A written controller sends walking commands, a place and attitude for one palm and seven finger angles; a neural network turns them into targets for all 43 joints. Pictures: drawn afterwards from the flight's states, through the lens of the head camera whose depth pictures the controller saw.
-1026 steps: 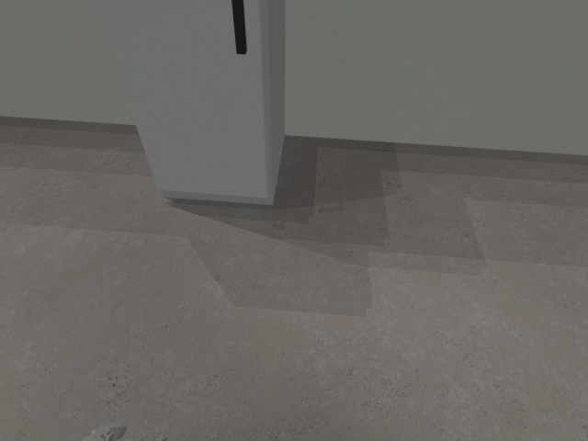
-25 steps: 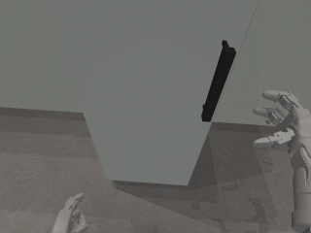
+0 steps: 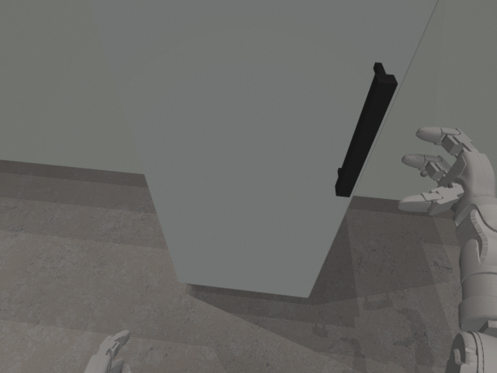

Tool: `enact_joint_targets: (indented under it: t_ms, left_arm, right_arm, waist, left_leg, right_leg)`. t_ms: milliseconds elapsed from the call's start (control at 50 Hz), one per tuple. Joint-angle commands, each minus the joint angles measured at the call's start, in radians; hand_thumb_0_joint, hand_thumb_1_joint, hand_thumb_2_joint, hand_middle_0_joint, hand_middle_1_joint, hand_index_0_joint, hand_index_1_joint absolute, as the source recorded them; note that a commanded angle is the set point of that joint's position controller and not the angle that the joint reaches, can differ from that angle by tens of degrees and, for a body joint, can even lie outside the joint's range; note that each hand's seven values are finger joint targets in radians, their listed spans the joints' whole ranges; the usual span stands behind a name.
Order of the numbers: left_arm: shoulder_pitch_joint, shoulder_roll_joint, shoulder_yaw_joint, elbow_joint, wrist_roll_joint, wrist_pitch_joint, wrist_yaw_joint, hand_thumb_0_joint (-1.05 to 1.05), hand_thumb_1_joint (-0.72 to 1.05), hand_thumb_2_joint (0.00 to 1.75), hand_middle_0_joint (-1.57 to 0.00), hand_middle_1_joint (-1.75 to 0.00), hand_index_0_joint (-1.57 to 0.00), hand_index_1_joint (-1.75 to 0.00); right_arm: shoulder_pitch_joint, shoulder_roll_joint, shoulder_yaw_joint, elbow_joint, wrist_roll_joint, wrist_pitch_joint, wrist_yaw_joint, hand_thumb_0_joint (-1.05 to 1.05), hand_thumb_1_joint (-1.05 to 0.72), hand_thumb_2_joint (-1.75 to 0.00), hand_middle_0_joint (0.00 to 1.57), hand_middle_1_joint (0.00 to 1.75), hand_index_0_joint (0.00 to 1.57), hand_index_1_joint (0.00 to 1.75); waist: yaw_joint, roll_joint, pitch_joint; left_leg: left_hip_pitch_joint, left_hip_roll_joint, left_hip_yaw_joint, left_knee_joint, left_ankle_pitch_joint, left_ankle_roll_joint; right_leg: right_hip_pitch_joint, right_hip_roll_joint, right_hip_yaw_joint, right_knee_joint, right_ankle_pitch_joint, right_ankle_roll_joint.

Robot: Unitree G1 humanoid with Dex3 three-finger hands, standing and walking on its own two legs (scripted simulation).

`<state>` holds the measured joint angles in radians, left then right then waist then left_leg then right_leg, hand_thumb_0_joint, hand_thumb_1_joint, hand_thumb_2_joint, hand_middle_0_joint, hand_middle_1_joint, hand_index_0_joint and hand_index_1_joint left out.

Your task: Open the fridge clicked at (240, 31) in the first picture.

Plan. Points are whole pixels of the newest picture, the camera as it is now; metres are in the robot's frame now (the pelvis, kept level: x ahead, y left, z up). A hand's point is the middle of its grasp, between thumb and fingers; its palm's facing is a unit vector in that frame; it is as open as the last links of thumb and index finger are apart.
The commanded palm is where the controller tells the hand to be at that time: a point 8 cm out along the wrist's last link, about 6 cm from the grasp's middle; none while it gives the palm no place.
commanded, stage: move the hooked fingers beside the handle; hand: right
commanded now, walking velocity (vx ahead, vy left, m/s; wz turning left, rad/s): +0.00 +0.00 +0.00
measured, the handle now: (358, 136) +0.50 -0.15 +0.14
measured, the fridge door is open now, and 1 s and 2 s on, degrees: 0 0 0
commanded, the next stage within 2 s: feel for the door with the fingertips in 1.16 s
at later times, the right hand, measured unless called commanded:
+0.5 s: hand (405, 151) +0.45 -0.22 +0.15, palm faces +0.06 +1.00 +0.01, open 14.0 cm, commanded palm +0.43 -0.27 +0.15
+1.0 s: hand (402, 157) +0.45 -0.21 +0.15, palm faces +0.05 +1.00 +0.02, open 14.0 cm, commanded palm +0.42 -0.27 +0.14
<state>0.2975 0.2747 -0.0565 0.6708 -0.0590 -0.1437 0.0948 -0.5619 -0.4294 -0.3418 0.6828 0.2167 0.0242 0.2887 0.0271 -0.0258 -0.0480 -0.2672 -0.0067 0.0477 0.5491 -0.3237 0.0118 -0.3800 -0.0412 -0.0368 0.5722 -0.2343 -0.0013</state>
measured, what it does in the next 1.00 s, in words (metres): stands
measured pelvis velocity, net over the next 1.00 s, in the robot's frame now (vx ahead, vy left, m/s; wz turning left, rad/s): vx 0.01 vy -0.01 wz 0.01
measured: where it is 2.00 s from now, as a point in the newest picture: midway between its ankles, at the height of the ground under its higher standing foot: outside the picture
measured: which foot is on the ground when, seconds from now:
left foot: down 0.00-1.00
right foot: down 0.00-1.00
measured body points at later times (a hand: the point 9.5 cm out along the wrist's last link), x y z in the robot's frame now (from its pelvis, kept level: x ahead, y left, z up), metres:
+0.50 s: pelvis +0.00 +0.00 -0.01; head +0.03 -0.01 +0.44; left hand +0.05 +0.27 -0.12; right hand +0.45 -0.27 +0.15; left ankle -0.02 +0.11 -0.73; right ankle +0.04 -0.12 -0.73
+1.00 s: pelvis +0.01 -0.01 -0.01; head +0.03 -0.01 +0.44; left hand +0.10 +0.25 -0.11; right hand +0.44 -0.27 +0.15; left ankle -0.02 +0.11 -0.73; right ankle +0.04 -0.12 -0.73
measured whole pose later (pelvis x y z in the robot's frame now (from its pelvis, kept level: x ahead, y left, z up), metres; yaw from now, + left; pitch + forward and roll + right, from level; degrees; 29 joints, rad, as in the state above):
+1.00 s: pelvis +0.01 -0.01 -0.01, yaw +1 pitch +6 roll +1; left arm 0.33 0.27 -0.04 0.65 -0.05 -0.07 0.06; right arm -0.72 -0.42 -0.33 0.89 0.17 -0.08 0.23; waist 0.06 -0.03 -0.07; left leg -0.36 -0.01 0.04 0.60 -0.35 0.00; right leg -0.48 -0.04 -0.04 0.64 -0.27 -0.01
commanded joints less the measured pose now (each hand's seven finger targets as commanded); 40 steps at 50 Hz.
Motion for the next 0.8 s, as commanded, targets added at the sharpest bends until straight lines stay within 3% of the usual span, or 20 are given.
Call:
enact_joint_targets:
  t_ms: [0, 40, 80, 140, 160, 180, 240, 320, 340, 360, 400, 460, 520, 560, 620, 660, 680, 740, 760, 780]
  left_arm:
    - [-0.020, 0.148, 0.067, -0.125, 0.006, -0.033, 0.007, 0.00, 0.90, 0.90, -0.20, -0.30, -0.20, -0.30]
    - [-0.012, 0.143, 0.067, -0.130, 0.007, -0.033, 0.002, 0.00, 0.90, 0.90, -0.20, -0.30, -0.20, -0.30]
    - [0.005, 0.148, 0.071, -0.117, 0.011, -0.036, 0.002, 0.00, 0.90, 0.90, -0.20, -0.30, -0.20, -0.30]
    - [0.024, 0.152, 0.072, -0.101, 0.011, -0.029, -0.001, 0.00, 0.90, 0.90, -0.20, -0.30, -0.20, -0.30]
    - [0.034, 0.155, 0.073, -0.101, 0.013, -0.025, -0.002, 0.00, 0.90, 0.90, -0.20, -0.30, -0.20, -0.30]
    - [0.030, 0.153, 0.071, -0.100, 0.010, -0.022, -0.005, 0.00, 0.90, 0.90, -0.20, -0.30, -0.20, -0.30]
    - [0.052, 0.157, 0.073, -0.093, 0.013, -0.005, -0.011, 0.00, 0.90, 0.90, -0.20, -0.30, -0.20, -0.30]
    - [0.078, 0.162, 0.081, -0.099, 0.018, 0.004, -0.016, 0.00, 0.90, 0.90, -0.20, -0.30, -0.20, -0.30]
    - [0.081, 0.160, 0.081, -0.096, 0.019, 0.003, -0.017, 0.00, 0.90, 0.90, -0.20, -0.30, -0.20, -0.30]
    - [0.093, 0.161, 0.084, -0.099, 0.019, 0.003, -0.018, 0.00, 0.90, 0.90, -0.20, -0.30, -0.20, -0.30]
    - [0.097, 0.163, 0.085, -0.093, 0.018, 0.009, -0.020, 0.00, 0.90, 0.90, -0.20, -0.30, -0.20, -0.30]
    - [0.111, 0.166, 0.085, -0.095, 0.018, 0.018, -0.023, 0.00, 0.90, 0.90, -0.20, -0.30, -0.20, -0.30]
    - [0.110, 0.165, 0.089, -0.106, 0.015, 0.027, -0.030, 0.00, 0.90, 0.90, -0.20, -0.30, -0.20, -0.30]
    - [0.112, 0.164, 0.092, -0.112, 0.015, 0.029, -0.029, 0.00, 0.90, 0.90, -0.20, -0.30, -0.20, -0.30]
    - [0.111, 0.171, 0.097, -0.118, 0.015, 0.032, -0.031, 0.00, 0.90, 0.90, -0.20, -0.30, -0.20, -0.30]
    - [0.105, 0.165, 0.093, -0.125, 0.014, 0.034, -0.029, 0.00, 0.90, 0.90, -0.20, -0.30, -0.20, -0.30]
    - [0.100, 0.165, 0.093, -0.117, 0.014, 0.034, -0.030, 0.00, 0.90, 0.90, -0.20, -0.30, -0.20, -0.30]
    - [0.089, 0.156, 0.092, -0.121, 0.012, 0.033, -0.032, 0.00, 0.90, 0.90, -0.20, -0.30, -0.20, -0.30]
    - [0.091, 0.155, 0.091, -0.125, 0.012, 0.031, -0.032, 0.00, 0.90, 0.90, -0.20, -0.30, -0.20, -0.30]
    - [0.090, 0.159, 0.094, -0.115, 0.013, 0.032, -0.031, 0.00, 0.90, 0.90, -0.20, -0.30, -0.20, -0.30]
  right_arm:
    - [-0.483, -0.270, -0.054, -0.180, 0.001, -0.086, -0.008, 0.00, 0.50, -0.30, 0.30, 1.20, 0.30, 1.20]
    - [-0.543, -0.232, -0.019, -0.211, 0.001, -0.121, -0.012, 0.00, 0.50, -0.30, 0.30, 1.20, 0.30, 1.20]
    - [-0.578, -0.254, -0.036, -0.193, 0.003, -0.151, -0.022, 0.00, 0.50, -0.30, 0.30, 1.20, 0.30, 1.20]
    - [-0.569, -0.268, -0.053, -0.099, -0.007, -0.158, -0.028, 0.00, 0.50, -0.30, 0.30, 1.20, 0.30, 1.20]
    - [-0.564, -0.274, -0.055, -0.079, -0.009, -0.159, -0.031, 0.00, 0.50, -0.30, 0.30, 1.20, 0.30, 1.20]
    - [-0.566, -0.256, -0.038, -0.042, -0.016, -0.148, -0.031, 0.00, 0.50, -0.30, 0.30, 1.20, 0.30, 1.20]
    - [-0.611, -0.275, -0.038, 0.040, -0.041, -0.139, -0.037, 0.00, 0.50, -0.30, 0.30, 1.20, 0.30, 1.20]
    - [-0.671, -0.318, -0.067, 0.035, -0.046, -0.186, -0.041, 0.00, 0.50, -0.30, 0.30, 1.20, 0.30, 1.20]
    - [-0.712, -0.305, -0.052, 0.026, -0.044, -0.204, -0.039, 0.00, 0.50, -0.30, 0.30, 1.20, 0.30, 1.20]
    - [-0.695, -0.310, -0.058, 0.022, -0.037, -0.223, -0.037, 0.00, 0.50, -0.30, 0.30, 1.20, 0.30, 1.20]
    - [-0.682, -0.332, -0.080, 0.049, -0.043, -0.236, -0.032, 0.00, 0.50, -0.30, 0.30, 1.20, 0.30, 1.20]
    - [-0.662, -0.333, -0.073, 0.087, -0.049, -0.237, -0.023, 0.00, 0.50, -0.30, 0.30, 1.20, 0.30, 1.20]
    - [-0.610, -0.315, -0.070, 0.080, -0.051, -0.219, -0.014, 0.00, 0.50, -0.30, 0.30, 1.20, 0.30, 1.20]
    - [-0.630, -0.273, -0.038, 0.054, -0.037, -0.221, -0.009, 0.00, 0.50, -0.30, 0.30, 1.20, 0.30, 1.20]
    - [-0.606, -0.324, -0.095, 0.002, -0.022, -0.223, -0.010, 0.00, 0.50, -0.30, 0.30, 1.20, 0.30, 1.20]
    - [-0.602, -0.299, -0.073, -0.028, -0.017, -0.227, -0.013, 0.00, 0.50, -0.30, 0.30, 1.20, 0.30, 1.20]
    - [-0.622, -0.324, -0.091, -0.044, -0.024, -0.230, -0.020, 0.00, 0.50, -0.30, 0.30, 1.20, 0.30, 1.20]
    - [-0.604, -0.253, -0.037, -0.062, -0.032, -0.219, -0.032, 0.00, 0.50, -0.30, 0.30, 1.20, 0.30, 1.20]
    - [-0.615, -0.232, -0.016, -0.076, -0.030, -0.217, -0.035, 0.00, 0.50, -0.30, 0.30, 1.20, 0.30, 1.20]
    - [-0.615, -0.256, -0.038, -0.078, -0.031, -0.212, -0.039, 0.00, 0.50, -0.30, 0.30, 1.20, 0.30, 1.20]
  waist:
    - [0.014, -0.025, -0.254]
    - [0.021, -0.061, -0.297]
    - [0.030, -0.022, -0.315]
    - [0.025, -0.023, -0.284]
    - [0.028, 0.015, -0.288]
    - [0.029, -0.004, -0.267]
    - [0.035, -0.016, -0.228]
    - [0.039, -0.012, -0.310]
    - [0.051, -0.011, -0.312]
    - [0.048, 0.021, -0.332]
    - [0.042, -0.022, -0.349]
    - [0.046, -0.014, -0.325]
    - [0.030, -0.072, -0.334]
    - [0.050, -0.008, -0.325]
    - [0.028, -0.022, -0.367]
    - [0.035, -0.034, -0.348]
    - [0.033, -0.050, -0.343]
    - [0.038, -0.088, -0.314]
    - [0.051, -0.072, -0.311]
    - [0.042, -0.066, -0.326]
  left_leg:
    - [-0.049, -0.008, -0.033, -0.074, 0.280, 0.006]
    - [-0.057, -0.013, -0.029, -0.064, 0.280, 0.011]
    - [-0.061, -0.017, -0.031, -0.061, 0.281, 0.007]
    - [-0.073, -0.016, -0.027, -0.055, 0.269, 0.009]
    - [-0.057, -0.016, -0.025, -0.055, 0.274, 0.006]
    - [-0.072, -0.013, -0.031, -0.054, 0.277, 0.005]
    - [-0.104, -0.012, -0.027, -0.052, 0.247, 0.007]
    - [-0.088, -0.015, -0.037, -0.036, 0.279, 0.007]
    - [-0.095, -0.018, -0.036, -0.035, 0.283, 0.005]
    - [-0.076, -0.021, -0.036, -0.030, 0.295, 0.006]
    - [-0.080, -0.020, -0.041, -0.020, 0.312, 0.007]
    - [-0.089, -0.023, -0.037, -0.019, 0.296, 0.006]
    - [-0.102, -0.023, -0.033, -0.013, 0.311, 0.011]
    - [-0.106, -0.029, -0.025, -0.016, 0.308, 0.009]
    - [-0.084, -0.031, -0.033, -0.013, 0.331, 0.009]
    - [-0.084, -0.031, -0.030, -0.012, 0.332, 0.009]
    - [-0.093, -0.031, -0.032, -0.013, 0.329, 0.010]
    - [-0.132, -0.033, -0.022, -0.015, 0.292, 0.013]
    - [-0.131, -0.034, -0.021, -0.017, 0.296, 0.012]
    - [-0.127, -0.034, -0.021, -0.015, 0.305, 0.013]
  right_leg:
    - [0.202, 0.029, 0.034, -0.036, 0.140, -0.041]
    - [0.242, 0.027, 0.041, -0.031, 0.159, -0.036]
    - [0.242, 0.024, 0.044, -0.020, 0.158, -0.040]
    - [0.211, 0.024, 0.045, -0.023, 0.142, -0.037]
    - [0.194, 0.025, 0.039, -0.020, 0.145, -0.042]
    - [0.180, 0.027, 0.036, -0.021, 0.135, -0.042]
    - [0.144, 0.026, 0.040, -0.022, 0.109, -0.039]
    - [0.159, 0.024, 0.036, 0.001, 0.137, -0.041]
    - [0.166, 0.024, 0.035, 0.004, 0.139, -0.041]
    - [0.161, 0.023, 0.033, 0.014, 0.152, -0.045]
    - [0.168, 0.022, 0.030, 0.017, 0.162, -0.041]
    - [0.140, 0.023, 0.029, 0.020, 0.152, -0.045]
    - [0.160, 0.021, 0.030, 0.018, 0.175, -0.039]
    - [0.162, 0.016, 0.033, 0.023, 0.182, -0.045]
    - [0.180, 0.017, 0.033, 0.023, 0.197, -0.042]
    - [0.177, 0.016, 0.028, 0.026, 0.201, -0.045]
    - [0.179, 0.016, 0.034, 0.023, 0.199, -0.042]
    - [0.205, 0.012, 0.044, 0.016, 0.195, -0.036]
    - [0.207, 0.013, 0.040, 0.022, 0.205, -0.042]
    - [0.215, 0.011, 0.049, 0.020, 0.213, -0.038]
